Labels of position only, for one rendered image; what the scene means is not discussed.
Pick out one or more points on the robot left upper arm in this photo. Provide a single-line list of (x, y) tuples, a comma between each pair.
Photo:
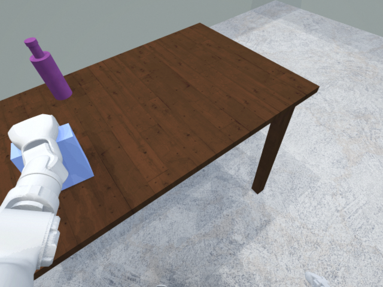
[(28, 241)]

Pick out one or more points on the left robot hand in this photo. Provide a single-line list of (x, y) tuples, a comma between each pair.
[(41, 125)]

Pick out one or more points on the right robot hand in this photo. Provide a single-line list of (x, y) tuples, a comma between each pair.
[(315, 280)]

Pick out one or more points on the table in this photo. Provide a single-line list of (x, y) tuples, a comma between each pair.
[(151, 117)]

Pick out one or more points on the sponge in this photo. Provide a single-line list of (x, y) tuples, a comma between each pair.
[(74, 159)]

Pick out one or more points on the robot left forearm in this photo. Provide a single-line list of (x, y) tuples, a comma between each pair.
[(40, 183)]

